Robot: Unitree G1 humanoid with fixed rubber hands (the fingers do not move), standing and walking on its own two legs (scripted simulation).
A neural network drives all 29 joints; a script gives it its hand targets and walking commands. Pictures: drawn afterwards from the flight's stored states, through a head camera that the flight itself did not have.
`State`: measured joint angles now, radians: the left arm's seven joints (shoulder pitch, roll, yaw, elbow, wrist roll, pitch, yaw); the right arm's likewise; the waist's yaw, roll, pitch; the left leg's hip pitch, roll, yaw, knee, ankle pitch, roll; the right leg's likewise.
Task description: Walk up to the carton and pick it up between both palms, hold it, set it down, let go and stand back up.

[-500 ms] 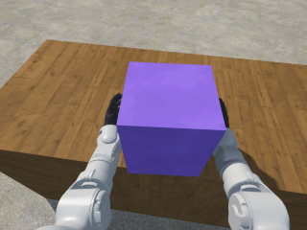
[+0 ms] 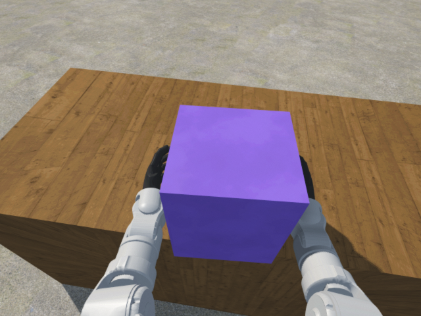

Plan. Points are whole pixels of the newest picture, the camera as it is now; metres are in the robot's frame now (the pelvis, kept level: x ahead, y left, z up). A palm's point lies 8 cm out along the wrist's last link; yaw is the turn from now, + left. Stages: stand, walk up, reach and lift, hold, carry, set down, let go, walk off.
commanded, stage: reach and lift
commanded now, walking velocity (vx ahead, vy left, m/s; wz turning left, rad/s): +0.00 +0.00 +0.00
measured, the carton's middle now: (228, 188) +0.35 -0.01 +0.04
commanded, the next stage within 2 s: none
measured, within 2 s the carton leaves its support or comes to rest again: leaves its support in 0.50 s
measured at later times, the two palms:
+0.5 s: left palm (153, 180) +0.37 +0.14 +0.05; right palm (301, 189) +0.35 -0.16 +0.05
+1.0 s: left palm (152, 173) +0.36 +0.13 +0.08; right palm (307, 183) +0.35 -0.17 +0.07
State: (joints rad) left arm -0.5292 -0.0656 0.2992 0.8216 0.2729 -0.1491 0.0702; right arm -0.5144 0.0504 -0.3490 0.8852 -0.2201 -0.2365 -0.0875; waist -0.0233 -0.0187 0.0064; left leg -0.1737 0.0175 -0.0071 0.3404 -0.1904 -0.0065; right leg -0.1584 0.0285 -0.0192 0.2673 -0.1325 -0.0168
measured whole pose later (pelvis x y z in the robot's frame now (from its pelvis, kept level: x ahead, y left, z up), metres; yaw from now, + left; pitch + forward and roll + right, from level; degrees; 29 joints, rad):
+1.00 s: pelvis -0.02 -0.01 +0.00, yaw +0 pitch +1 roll +0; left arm -0.60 -0.05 0.28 0.70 0.29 -0.05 0.06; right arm -0.61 0.01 -0.32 0.99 -0.17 -0.35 -0.14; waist 0.00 -0.07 0.02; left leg -0.18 0.03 0.00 0.29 -0.13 -0.02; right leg -0.17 0.04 -0.05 0.23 -0.08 -0.04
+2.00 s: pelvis -0.03 +0.00 +0.00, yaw +2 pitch -9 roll -1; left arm -0.63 -0.04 0.27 0.19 0.33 0.62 -0.01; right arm -0.67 -0.04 -0.09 0.62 0.09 0.20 -0.15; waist -0.08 -0.06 0.11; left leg -0.01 0.01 0.00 0.34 -0.17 0.01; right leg 0.01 0.01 -0.06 0.28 -0.13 -0.01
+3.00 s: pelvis -0.03 +0.00 +0.00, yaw +2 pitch -11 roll -1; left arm -0.67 -0.01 0.28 0.13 0.34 0.74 -0.04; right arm -0.74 -0.06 -0.04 0.59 0.18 0.29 -0.18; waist -0.08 -0.06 0.07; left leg 0.01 0.01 -0.01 0.35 -0.18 0.00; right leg 0.04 0.01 -0.07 0.28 -0.14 -0.01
